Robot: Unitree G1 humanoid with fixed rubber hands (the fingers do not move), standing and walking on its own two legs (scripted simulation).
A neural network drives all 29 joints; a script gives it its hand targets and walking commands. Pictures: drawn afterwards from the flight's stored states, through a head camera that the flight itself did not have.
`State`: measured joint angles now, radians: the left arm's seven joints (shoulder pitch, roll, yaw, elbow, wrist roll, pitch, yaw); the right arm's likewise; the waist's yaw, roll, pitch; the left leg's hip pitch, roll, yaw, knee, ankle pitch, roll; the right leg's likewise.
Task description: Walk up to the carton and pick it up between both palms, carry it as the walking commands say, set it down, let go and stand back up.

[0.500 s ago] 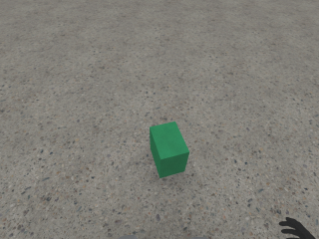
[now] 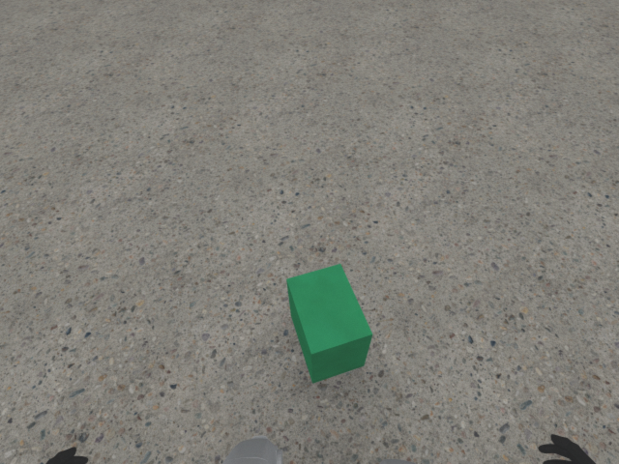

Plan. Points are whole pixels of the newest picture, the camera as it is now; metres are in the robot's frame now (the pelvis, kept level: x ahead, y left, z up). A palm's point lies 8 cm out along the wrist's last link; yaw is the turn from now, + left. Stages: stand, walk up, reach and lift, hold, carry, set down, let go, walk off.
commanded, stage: walk up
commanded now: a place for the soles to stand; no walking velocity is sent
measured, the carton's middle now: (326, 323) +0.58 -0.02 -0.63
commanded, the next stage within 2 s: none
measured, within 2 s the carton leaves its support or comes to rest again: neither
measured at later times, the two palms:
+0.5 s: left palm (83, 437) +0.17 +0.33 -0.09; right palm (554, 404) +0.20 -0.31 -0.08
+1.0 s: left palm (133, 393) +0.22 +0.28 -0.08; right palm out of the picture +0.07 -0.46 -0.05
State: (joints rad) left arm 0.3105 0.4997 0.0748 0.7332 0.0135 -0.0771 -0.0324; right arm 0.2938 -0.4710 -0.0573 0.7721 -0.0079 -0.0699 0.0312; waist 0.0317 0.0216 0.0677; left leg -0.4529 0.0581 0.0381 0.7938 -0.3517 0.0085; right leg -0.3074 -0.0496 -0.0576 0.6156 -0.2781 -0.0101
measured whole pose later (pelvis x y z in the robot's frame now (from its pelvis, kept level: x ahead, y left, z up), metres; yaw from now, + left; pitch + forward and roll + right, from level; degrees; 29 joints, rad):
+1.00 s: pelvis +0.07 -0.07 +0.00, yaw +0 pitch -1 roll +1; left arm 0.13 0.52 0.14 0.78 0.07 0.08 -0.13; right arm 0.36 -0.55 -0.12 0.96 -0.05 -0.08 -0.08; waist -0.05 -0.07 0.07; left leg -0.31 0.12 -0.02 0.60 -0.29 -0.04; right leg -0.44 -0.08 0.04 0.78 -0.41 -0.01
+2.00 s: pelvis +0.15 -0.15 +0.00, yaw +17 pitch -2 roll -1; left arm 0.11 0.44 0.05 0.91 0.01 -0.02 0.00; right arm 0.14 -0.43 -0.01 0.91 -0.01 -0.02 0.00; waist 0.01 0.01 0.07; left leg -0.32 -0.08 -0.13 0.63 -0.28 0.02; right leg -0.20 -0.01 -0.12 0.59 -0.36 -0.02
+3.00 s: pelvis +0.17 -0.15 +0.01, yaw +22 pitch -2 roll +0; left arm 0.09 0.41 0.05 0.95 0.01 -0.01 0.00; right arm 0.11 -0.41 0.00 0.92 -0.02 -0.02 -0.01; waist 0.01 0.00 0.07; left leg -0.26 -0.10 -0.14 0.54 -0.24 0.03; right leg -0.11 -0.01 -0.08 0.50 -0.35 -0.02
